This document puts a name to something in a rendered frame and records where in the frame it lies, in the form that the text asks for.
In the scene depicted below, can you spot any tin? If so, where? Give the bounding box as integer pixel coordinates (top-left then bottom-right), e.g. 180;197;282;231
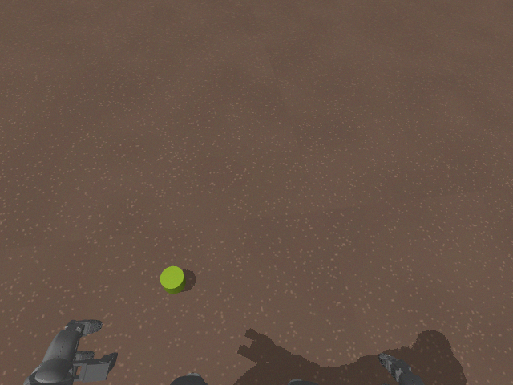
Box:
160;266;186;294

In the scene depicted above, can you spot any left robot arm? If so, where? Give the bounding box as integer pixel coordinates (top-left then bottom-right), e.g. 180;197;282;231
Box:
23;358;74;385

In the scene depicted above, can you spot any left robot hand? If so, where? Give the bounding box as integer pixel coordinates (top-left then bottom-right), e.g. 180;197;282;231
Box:
42;319;118;383

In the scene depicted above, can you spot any right robot hand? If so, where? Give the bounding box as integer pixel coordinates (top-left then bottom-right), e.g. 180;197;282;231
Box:
378;353;425;385

